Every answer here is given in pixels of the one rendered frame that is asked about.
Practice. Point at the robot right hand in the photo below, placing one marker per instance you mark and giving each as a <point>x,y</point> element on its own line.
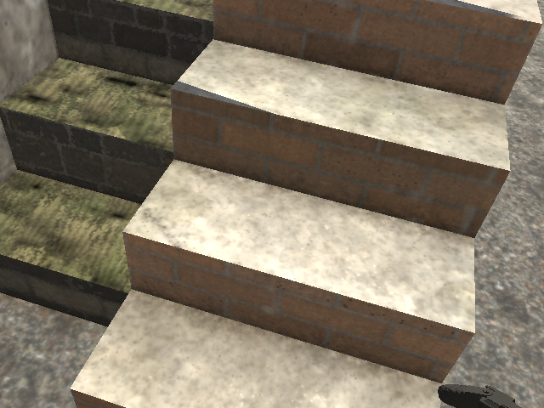
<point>463,396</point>

